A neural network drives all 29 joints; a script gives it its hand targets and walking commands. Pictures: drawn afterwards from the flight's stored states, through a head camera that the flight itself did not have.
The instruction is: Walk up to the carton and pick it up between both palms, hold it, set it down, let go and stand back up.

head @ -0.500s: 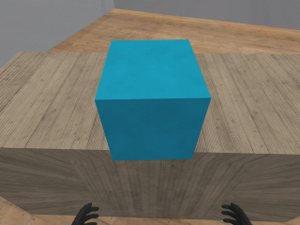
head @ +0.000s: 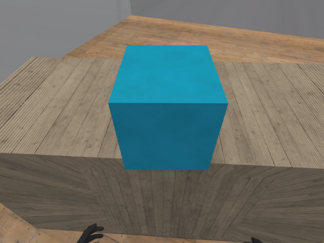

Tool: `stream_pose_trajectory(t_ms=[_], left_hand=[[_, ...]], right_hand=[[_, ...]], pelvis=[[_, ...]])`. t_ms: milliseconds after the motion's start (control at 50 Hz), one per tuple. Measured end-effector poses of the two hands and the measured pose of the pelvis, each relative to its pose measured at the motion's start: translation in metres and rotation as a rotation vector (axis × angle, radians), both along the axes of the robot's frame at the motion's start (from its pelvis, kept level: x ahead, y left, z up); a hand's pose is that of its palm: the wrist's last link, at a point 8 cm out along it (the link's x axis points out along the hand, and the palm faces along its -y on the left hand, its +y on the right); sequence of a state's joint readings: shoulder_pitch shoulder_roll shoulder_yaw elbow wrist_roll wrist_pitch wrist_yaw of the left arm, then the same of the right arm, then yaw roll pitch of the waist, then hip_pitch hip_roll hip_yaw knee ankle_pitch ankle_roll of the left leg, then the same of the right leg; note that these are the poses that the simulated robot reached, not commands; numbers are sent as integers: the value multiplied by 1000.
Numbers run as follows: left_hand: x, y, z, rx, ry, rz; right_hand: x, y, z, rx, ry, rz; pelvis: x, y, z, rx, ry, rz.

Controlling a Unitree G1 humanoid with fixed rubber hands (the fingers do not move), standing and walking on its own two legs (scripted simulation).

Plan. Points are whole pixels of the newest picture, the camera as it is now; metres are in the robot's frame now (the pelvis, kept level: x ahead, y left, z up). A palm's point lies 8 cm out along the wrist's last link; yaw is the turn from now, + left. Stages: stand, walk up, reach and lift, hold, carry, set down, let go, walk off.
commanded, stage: stand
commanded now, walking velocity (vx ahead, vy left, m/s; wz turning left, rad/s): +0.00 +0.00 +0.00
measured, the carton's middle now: (166, 106) +0.48 +0.01 +0.11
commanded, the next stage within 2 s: none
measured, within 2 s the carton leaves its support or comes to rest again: neither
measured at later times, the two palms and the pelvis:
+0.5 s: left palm out of the picture -0.01 +0.28 -0.14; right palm out of the picture +0.07 -0.21 -0.13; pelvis -0.01 +0.02 -0.01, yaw +7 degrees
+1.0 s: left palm out of the picture -0.09 +0.23 -0.14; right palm out of the picture +0.03 -0.22 -0.14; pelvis -0.02 +0.00 -0.01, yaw +9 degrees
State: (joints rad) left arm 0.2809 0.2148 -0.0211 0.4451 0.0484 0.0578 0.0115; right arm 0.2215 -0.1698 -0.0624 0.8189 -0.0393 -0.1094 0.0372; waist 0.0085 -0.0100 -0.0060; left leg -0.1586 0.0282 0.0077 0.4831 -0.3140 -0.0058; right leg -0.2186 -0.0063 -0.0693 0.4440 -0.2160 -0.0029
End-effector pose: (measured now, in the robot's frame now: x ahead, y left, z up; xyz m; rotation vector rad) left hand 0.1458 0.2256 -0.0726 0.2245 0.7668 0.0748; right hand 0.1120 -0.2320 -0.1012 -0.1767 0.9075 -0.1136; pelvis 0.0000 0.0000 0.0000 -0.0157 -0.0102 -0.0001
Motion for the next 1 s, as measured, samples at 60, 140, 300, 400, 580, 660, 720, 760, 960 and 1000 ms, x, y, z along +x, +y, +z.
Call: stream_pose_trajectory(t_ms=[60, 140, 300, 400, 580, 660, 720, 760, 960, 1000], left_hand=[[-25, 13, -15, 18, 59, 42], [-56, 25, -31, 23, 153, 99], [-101, 42, -49, 18, 265, 208], [-125, 50, -57, 10, 321, 257], [-184, 47, -67, -13, 489, 312], [-209, 39, -67, -22, 562, 331], [-220, 33, -66, -25, 589, 346], [-225, 29, -66, -26, 604, 352], [-237, 7, -70, -39, 657, 352], [-237, 3, -72, -42, 654, 353]], right_hand=[[-29, 1, -16, 3, 131, 3], [-58, 3, -27, 6, 245, 16], [-66, 7, -31, -28, 289, 48], [-52, 14, -29, -45, 256, 64], [-51, 24, -29, -48, 265, 87], [-57, 23, -31, -39, 291, 87], [-62, 23, -33, -35, 309, 92], [-63, 22, -35, -30, 317, 93], [-77, 12, -43, -20, 360, 80], [-79, 9, -43, -23, 368, 80]], pelvis=[[-3, 1, -3, -6, 15, 27], [-5, 5, -6, -10, 31, 53], [-4, 14, -9, -15, 28, 100], [-6, 18, -9, -19, 18, 117], [-12, 21, -6, -15, 14, 133], [-12, 19, -4, -12, 14, 140], [-13, 17, -4, -9, 11, 146], [-14, 15, -4, -8, 9, 148], [-18, 2, -6, -1, 6, 154], [-18, -1, -6, 0, 5, 155]])
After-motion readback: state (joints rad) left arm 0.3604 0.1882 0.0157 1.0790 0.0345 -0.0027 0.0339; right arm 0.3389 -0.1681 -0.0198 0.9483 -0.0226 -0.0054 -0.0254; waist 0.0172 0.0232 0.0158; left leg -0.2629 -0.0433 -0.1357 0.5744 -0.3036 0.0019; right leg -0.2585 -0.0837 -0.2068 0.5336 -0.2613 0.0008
